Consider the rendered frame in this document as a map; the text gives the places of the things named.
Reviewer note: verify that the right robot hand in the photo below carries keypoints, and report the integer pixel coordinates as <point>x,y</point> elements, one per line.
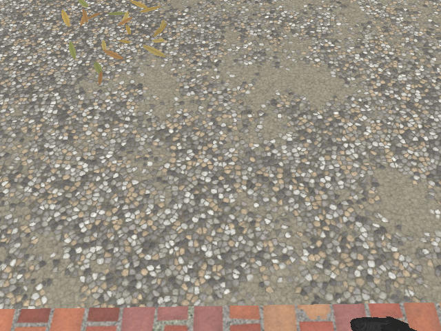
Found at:
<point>379,324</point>

